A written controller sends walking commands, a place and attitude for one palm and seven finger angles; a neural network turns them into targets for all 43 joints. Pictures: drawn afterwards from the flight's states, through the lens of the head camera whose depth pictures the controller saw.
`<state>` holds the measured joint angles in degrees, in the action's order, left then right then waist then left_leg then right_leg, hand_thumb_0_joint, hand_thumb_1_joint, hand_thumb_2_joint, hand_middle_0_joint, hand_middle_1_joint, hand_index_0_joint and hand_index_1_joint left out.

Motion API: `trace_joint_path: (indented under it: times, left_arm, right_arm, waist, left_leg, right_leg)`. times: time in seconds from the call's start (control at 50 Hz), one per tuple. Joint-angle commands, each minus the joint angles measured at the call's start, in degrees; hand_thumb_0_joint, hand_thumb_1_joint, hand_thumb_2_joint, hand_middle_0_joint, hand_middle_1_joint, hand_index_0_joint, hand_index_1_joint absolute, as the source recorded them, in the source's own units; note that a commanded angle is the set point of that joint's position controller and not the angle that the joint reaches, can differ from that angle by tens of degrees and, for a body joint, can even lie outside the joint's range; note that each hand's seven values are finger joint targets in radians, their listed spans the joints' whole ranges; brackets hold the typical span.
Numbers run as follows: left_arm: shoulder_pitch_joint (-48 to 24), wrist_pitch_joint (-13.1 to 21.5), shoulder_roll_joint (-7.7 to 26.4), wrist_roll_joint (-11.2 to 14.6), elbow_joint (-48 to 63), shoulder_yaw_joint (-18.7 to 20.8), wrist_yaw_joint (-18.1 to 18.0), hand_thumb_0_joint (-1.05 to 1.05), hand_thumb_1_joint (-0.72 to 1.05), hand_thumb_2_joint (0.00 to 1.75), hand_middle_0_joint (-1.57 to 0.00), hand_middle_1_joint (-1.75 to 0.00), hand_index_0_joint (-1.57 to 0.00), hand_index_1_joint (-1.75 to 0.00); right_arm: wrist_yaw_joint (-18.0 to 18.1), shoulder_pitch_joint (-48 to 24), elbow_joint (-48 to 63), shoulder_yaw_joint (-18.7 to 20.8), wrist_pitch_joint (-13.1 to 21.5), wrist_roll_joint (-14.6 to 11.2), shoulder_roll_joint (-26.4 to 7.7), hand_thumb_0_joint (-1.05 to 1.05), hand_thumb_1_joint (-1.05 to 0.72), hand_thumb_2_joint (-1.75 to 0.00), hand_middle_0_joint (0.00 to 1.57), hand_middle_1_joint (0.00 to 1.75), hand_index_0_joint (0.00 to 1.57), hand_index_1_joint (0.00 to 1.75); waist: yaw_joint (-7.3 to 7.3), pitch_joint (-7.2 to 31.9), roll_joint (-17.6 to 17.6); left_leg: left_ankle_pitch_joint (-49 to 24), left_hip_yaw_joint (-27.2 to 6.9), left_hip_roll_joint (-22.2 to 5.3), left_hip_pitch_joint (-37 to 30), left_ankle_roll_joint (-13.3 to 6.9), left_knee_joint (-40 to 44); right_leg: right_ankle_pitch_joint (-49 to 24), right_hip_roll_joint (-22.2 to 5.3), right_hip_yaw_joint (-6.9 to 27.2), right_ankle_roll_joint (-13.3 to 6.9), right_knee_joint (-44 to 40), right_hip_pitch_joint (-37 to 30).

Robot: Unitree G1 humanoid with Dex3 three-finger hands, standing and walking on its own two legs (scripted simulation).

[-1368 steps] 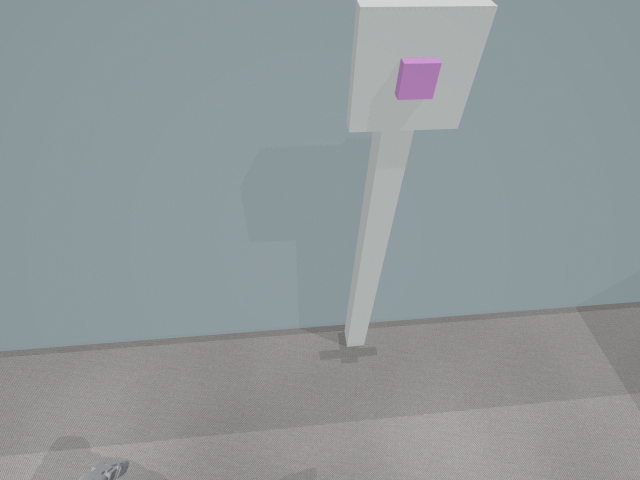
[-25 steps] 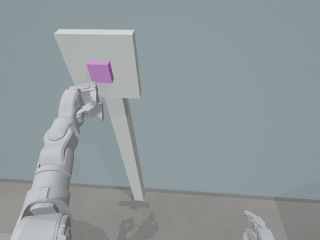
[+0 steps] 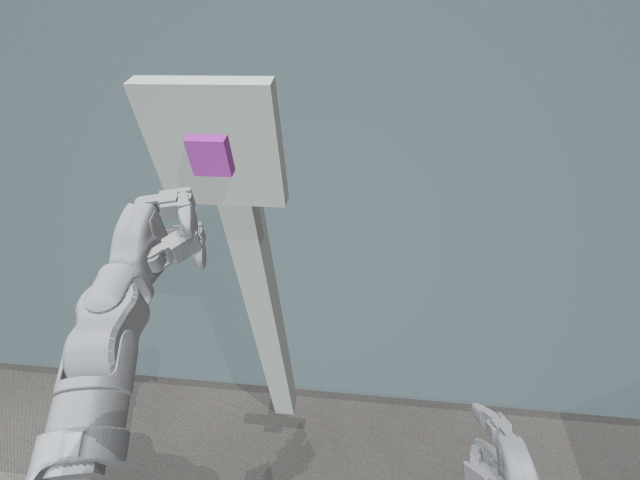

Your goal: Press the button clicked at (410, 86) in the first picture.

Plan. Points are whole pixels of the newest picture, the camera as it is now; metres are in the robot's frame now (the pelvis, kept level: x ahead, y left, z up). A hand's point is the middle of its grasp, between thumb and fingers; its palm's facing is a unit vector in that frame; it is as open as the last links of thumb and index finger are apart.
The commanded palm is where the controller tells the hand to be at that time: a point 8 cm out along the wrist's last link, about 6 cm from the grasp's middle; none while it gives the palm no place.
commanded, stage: draw the hand back to the body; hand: left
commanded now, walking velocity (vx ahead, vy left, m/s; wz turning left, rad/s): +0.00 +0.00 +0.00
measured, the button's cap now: (211, 154) +0.48 +0.19 +0.20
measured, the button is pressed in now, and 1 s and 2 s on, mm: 0 0 0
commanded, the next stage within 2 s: step back with the hand held close in 1.32 s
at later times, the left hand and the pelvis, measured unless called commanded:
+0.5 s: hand (136, 319) +0.23 +0.21 +0.16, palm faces +0.24 -0.95 -0.22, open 3.1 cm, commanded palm +0.19 +0.25 +0.17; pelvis -0.03 +0.00 +0.00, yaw +0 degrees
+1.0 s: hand (64, 375) +0.17 +0.25 +0.16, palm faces +0.38 -0.85 -0.37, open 3.1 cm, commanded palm +0.12 +0.29 +0.17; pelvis -0.01 +0.02 +0.01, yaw -1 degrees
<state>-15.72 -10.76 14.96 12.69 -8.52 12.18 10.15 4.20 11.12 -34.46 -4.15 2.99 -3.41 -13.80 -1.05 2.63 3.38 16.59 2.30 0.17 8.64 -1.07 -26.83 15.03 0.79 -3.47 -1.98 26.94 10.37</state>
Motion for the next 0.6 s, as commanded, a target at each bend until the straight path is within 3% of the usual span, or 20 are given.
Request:
trace_joint_path:
  times: [0.0,0.02,0.08,0.12,0.16,0.24,0.32,0.34,0.36,0.38,0.42,0.46,0.5,0.54,0.58]
  left_arm:
    - [-10.2,3.3,9.6,1.8,15.5,4.5,1.6,0.0,0.9,0.9,-1.3,-1.5,-1.3,-1.5]
    - [-8.4,2.5,9.9,2.0,15.4,4.8,1.7,0.0,0.9,0.9,-1.3,-1.5,-1.3,-1.5]
    - [-8.8,1.1,11.4,2.2,20.4,5.8,1.6,0.0,0.9,0.9,-1.3,-1.5,-1.3,-1.5]
    - [-10.3,1.3,11.6,2.3,23.8,5.5,1.2,0.0,0.9,0.9,-1.3,-1.5,-1.3,-1.5]
    - [-10.4,2.2,11.6,2.3,26.6,5.3,1.0,0.0,0.9,0.9,-1.3,-1.5,-1.3,-1.5]
    - [-7.1,3.8,11.0,3.1,27.4,5.0,1.9,0.0,0.9,0.9,-1.3,-1.5,-1.3,-1.5]
    - [0.6,2.0,10.4,4.0,23.8,5.6,3.6,0.0,0.9,0.9,-1.3,-1.5,-1.3,-1.5]
    - [1.8,9.0,13.2,-3.4,33.0,3.9,-4.9,0.0,0.9,0.9,-1.3,-1.5,-1.3,-1.5]
    - [9.5,10.9,9.7,-4.2,27.2,3.1,-8.5,0.0,0.9,0.9,-1.3,-1.5,-1.3,-1.5]
    - [13.9,11.6,7.7,-4.4,26.4,2.0,-9.9,0.0,0.9,0.9,-1.3,-1.5,-1.3,-1.5]
    - [14.3,14.0,10.5,-5.8,30.0,3.5,-12.2,0.0,0.9,0.9,-1.3,-1.5,-1.3,-1.5]
    - [12.9,16.5,13.0,-7.1,34.8,5.8,-14.1,0.0,0.9,0.9,-1.3,-1.5,-1.3,-1.5]
    - [12.8,18.5,12.6,-8.1,38.1,5.2,-15.5,0.0,0.9,0.9,-1.3,-1.5,-1.3,-1.5]
    - [12.5,19.9,12.4,-9.1,41.8,4.1,-16.4,0.0,0.9,0.9,-1.3,-1.5,-1.3,-1.5]
    - [16.3,20.4,10.9,-9.6,41.7,2.8,-17.1,0.0,0.9,0.9,-1.3,-1.5,-1.3,-1.5]
  right_arm:
    - [-0.2,-8.8,9.8,2.6,3.3,-0.4,-6.4,0.0,-0.9,-0.9,0.2,0.3,0.2,0.3]
    - [-0.2,-9.2,10.0,2.6,3.2,-0.4,-6.5,0.0,-0.9,-0.9,0.2,0.3,0.2,0.3]
    - [0.2,-10.1,10.3,2.6,3.3,-0.6,-6.5,0.0,-0.9,-0.9,0.2,0.3,0.2,0.3]
    - [0.5,-10.7,10.5,2.5,3.9,-0.4,-6.4,0.0,-0.9,-0.9,0.2,0.3,0.2,0.3]
    - [0.8,-10.7,10.5,2.3,4.9,-0.3,-6.1,0.0,-0.9,-0.9,0.2,0.3,0.2,0.3]
    - [1.2,-10.1,9.8,2.2,6.5,-0.3,-6.0,0.0,-0.9,-0.9,0.2,0.3,0.2,0.3]
    - [1.3,-9.9,9.0,2.2,7.0,-0.4,-6.6,0.0,-0.9,-0.9,0.2,0.3,0.2,0.3]
    - [0.8,-9.8,9.5,2.8,7.7,1.8,-5.4,0.0,-0.9,-0.9,0.2,0.3,0.2,0.3]
    - [0.5,-9.3,7.7,2.9,7.7,2.5,-5.6,0.0,-0.9,-0.9,0.2,0.3,0.2,0.3]
    - [0.1,-9.5,7.7,2.8,7.4,2.4,-5.5,0.0,-0.9,-0.9,0.2,0.3,0.2,0.3]
    - [-0.2,-9.1,7.3,3.4,6.4,2.7,-5.6,0.0,-0.9,-0.9,0.2,0.3,0.2,0.3]
    - [-0.2,-9.4,7.6,3.7,6.1,3.0,-5.0,0.0,-0.9,-0.9,0.2,0.3,0.2,0.3]
    - [-0.2,-9.5,7.3,3.6,6.2,3.1,-4.4,0.0,-0.9,-0.9,0.2,0.3,0.2,0.3]
    - [-0.1,-9.6,7.1,3.5,6.8,3.3,-4.4,0.0,-0.9,-0.9,0.2,0.3,0.2,0.3]
    - [-0.1,-9.4,6.8,3.5,7.2,3.5,-4.4,0.0,-0.9,-0.9,0.2,0.3,0.2,0.3]
  waist:
    - [-1.22,11.9,-4.5]
    - [-1.6,9.9,-5.8]
    - [-1.16,8.5,-2.8]
    - [-0.78,7.5,-2.8]
    - [-0.68,8.2,0.3]
    - [-0.45,8.0,0.0]
    - [-1.06,4.8,-2.8]
    - [-1.31,-2.7,-2.8]
    - [-0.99,-4.1,-5.1]
    - [-1.31,-5.0,-6.0]
    - [-1.43,-1.2,-7.8]
    - [-1.4,3.7,-3.5]
    - [-1.28,5.4,1.9]
    - [-1.05,5.3,5.8]
    - [-1.13,3.9,5.5]
  left_leg:
    - [-19.9,-1.9,0.0,-2.3,-0.8,2.2]
    - [-18.9,-2.0,-0.1,-1.4,-0.9,2.3]
    - [-15.1,-1.9,0.1,-1.5,-1.0,3.0]
    - [-13.3,-2.2,0.0,-1.9,-1.2,3.0]
    - [-12.4,-2.6,0.2,-3.0,-1.0,3.4]
    - [-11.0,-3.1,0.0,-3.6,-0.9,3.7]
    - [-8.2,-3.2,0.0,-1.4,-1.0,3.8]
    - [-6.5,-2.7,0.0,1.0,-1.3,4.9]
    - [-5.0,-2.6,-0.3,1.3,-1.2,5.2]
    - [-4.1,-3.0,-0.6,2.0,-1.2,5.5]
    - [-4.9,-2.5,-0.7,0.1,-1.5,5.6]
    - [-5.7,-1.8,-0.4,-2.2,-1.5,5.8]
    - [-6.5,-1.9,-0.3,-4.0,-1.2,6.5]
    - [-6.7,-2.4,-0.4,-5.0,-0.9,7.3]
    - [-7.3,-3.0,-0.5,-5.4,-0.8,8.0]
  right_leg:
    - [-24.3,-1.1,1.5,0.5,-1.9,-6.9]
    - [-22.8,-0.9,1.4,0.5,-2.3,-6.2]
    - [-17.7,-1.0,1.9,0.7,-3.7,-4.7]
    - [-14.4,-0.8,2.1,0.8,-4.5,-3.6]
    - [-12.3,-0.8,2.0,0.5,-4.6,-3.3]
    - [-10.3,-0.6,1.8,0.6,-4.9,-2.9]
    - [-7.2,-0.5,1.7,0.9,-5.9,-1.8]
    - [-4.0,-1.4,3.7,1.0,-9.6,0.8]
    - [-2.0,-1.8,3.6,0.9,-10.2,0.9]
    - [-0.6,-2.1,3.8,0.9,-10.4,0.9]
    - [-0.3,-2.1,4.4,1.0,-11.3,-1.9]
    - [-1.3,-2.6,5.1,0.9,-11.0,-4.8]
    - [-2.9,-2.5,4.8,0.5,-10.7,-5.8]
    - [-3.6,-2.3,4.4,0.2,-10.7,-6.1]
    - [-4.4,-1.9,3.7,0.1,-10.4,-5.8]
